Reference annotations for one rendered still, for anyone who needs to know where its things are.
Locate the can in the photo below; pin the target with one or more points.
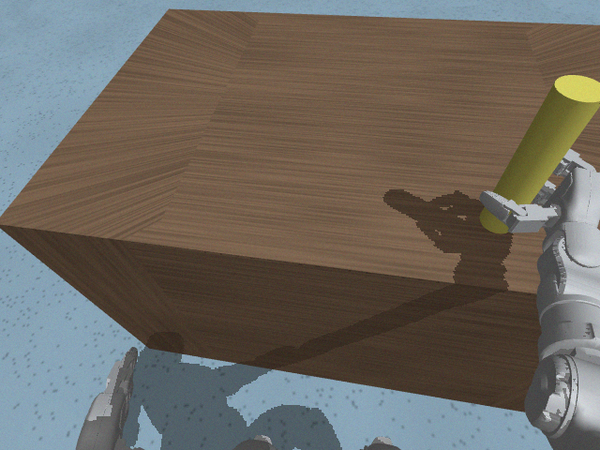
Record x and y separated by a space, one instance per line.
569 106

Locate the right robot hand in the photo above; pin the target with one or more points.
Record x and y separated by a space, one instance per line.
576 199

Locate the right robot arm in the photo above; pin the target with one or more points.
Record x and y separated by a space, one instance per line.
564 398

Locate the left robot hand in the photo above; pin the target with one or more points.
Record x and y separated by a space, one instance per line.
103 426

